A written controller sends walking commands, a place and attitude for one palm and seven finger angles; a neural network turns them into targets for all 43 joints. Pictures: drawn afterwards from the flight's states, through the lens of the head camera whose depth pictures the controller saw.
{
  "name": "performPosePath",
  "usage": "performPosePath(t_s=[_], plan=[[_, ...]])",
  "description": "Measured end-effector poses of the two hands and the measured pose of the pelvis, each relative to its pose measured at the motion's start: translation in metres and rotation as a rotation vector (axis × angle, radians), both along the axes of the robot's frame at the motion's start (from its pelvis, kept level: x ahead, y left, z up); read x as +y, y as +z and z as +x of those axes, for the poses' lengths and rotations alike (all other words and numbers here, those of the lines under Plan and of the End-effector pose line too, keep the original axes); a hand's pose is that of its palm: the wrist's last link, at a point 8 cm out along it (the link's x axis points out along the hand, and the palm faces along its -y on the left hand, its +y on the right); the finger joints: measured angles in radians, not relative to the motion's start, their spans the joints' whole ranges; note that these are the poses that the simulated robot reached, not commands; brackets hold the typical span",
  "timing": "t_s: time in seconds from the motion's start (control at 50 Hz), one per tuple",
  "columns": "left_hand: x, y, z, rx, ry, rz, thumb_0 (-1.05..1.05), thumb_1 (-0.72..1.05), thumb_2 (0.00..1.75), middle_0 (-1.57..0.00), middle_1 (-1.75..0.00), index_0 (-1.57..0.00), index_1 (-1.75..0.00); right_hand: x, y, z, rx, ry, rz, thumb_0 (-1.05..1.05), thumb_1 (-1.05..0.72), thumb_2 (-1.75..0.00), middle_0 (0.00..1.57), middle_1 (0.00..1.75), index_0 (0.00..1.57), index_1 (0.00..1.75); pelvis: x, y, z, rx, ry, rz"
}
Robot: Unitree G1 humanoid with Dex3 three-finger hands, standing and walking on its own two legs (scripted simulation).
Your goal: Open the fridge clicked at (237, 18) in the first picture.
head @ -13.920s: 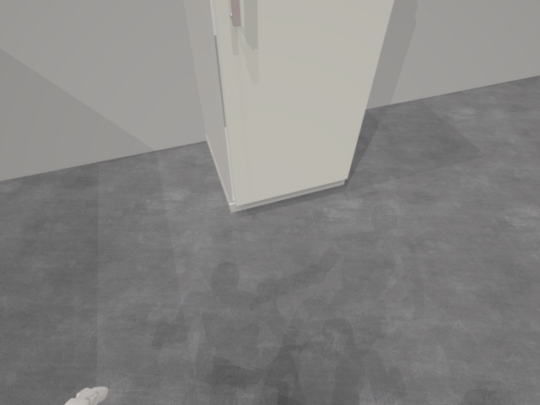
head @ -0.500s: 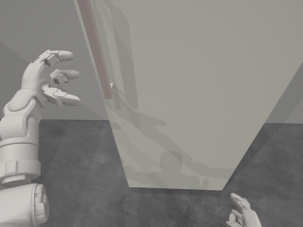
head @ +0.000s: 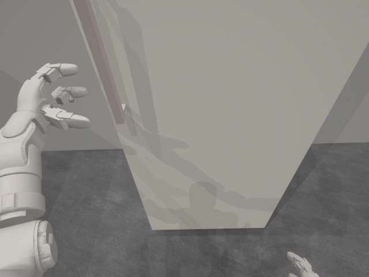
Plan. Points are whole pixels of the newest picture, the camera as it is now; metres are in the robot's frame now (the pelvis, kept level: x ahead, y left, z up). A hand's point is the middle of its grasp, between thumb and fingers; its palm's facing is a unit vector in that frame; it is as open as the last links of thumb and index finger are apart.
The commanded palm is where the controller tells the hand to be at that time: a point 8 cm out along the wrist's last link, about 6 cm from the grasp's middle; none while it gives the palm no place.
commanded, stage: move the hooked fingers beside the handle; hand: left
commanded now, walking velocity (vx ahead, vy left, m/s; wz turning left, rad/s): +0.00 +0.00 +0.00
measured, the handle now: (105, 60) +0.46 +0.18 +0.27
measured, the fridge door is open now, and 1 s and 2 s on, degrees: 0 0 0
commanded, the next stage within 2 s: feel for the door with the fingertips in 0.54 s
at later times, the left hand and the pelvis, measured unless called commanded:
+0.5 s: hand (77, 95) +0.40 +0.23 +0.22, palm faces +0.09 -1.00 -0.02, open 14.0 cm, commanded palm +0.37 +0.28 +0.22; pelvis +0.00 +0.00 +0.00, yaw +1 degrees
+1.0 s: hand (89, 98) +0.39 +0.20 +0.22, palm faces +0.06 -1.00 -0.01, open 14.0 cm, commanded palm +0.36 +0.25 +0.22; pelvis +0.00 +0.00 +0.00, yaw +1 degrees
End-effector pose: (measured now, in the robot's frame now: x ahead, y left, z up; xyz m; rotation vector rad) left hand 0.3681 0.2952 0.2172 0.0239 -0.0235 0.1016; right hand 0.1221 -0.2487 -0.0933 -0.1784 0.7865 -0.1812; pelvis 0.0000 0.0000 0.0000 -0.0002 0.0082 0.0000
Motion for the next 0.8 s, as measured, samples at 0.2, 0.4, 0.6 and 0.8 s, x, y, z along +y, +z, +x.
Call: performPosePath(t_s=[0.2, 0.4, 0.6, 0.8], plan=[[0.004, 0.007, -0.004, -0.024, -0.002, 0.004, -0.01, -0.5, 0.3, -0.3, -1.2, -0.3, -1.2, 0.006, 0.007, 0.016, -0.042, 0.037, -0.008, 0.01, -0.9, -0.9, 0.21, 0.3, 0.2, 0.3, 0.0, 0.0, -0.003, -0.005, 0.014, -0.003], [-0.008, 0.003, 0.005, 0.0, -0.02, -0.003, -0.01, -0.5, 0.3, -0.3, -1.2, -0.3, -1.2, 0.012, 0.007, 0.021, -0.052, 0.044, 0.004, 0.01, -0.9, -0.9, 0.21, 0.3, 0.2, 0.3, 0.002, -0.001, -0.004, 0.001, 0.015, -0.002], [-0.011, 0.008, 0.007, -0.029, -0.017, 0.007, -0.01, -0.5, 0.3, -0.3, -1.2, -0.3, -1.2, 0.012, 0.002, 0.011, -0.019, 0.025, 0.014, 0.01, -0.9, -0.9, 0.21, 0.3, 0.2, 0.3, 0.002, 0.0, 0.0, -0.002, 0.005, -0.001], [-0.015, 0.004, 0.0, -0.031, -0.022, 0.0, -0.01, -0.5, 0.3, -0.3, -1.2, -0.3, -1.2, 0.009, 0.002, 0.013, -0.013, 0.03, 0.005, 0.02, -0.9, -0.9, 0.21, 0.3, 0.2, 0.3, 0.002, 0.0, 0.001, -0.006, 0.009, -0.002]])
